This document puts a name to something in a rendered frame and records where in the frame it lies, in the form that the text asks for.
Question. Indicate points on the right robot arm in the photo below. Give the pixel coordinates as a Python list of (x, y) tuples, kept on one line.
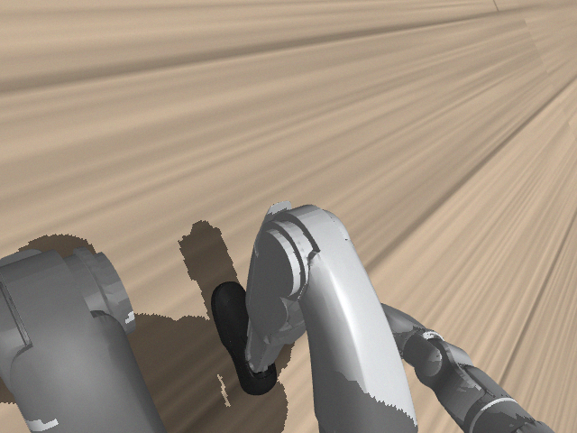
[(475, 402)]

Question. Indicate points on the right robot hand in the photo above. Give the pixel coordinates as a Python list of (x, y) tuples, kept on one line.
[(402, 326)]

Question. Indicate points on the right robot foot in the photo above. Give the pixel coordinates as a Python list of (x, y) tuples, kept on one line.
[(231, 320)]

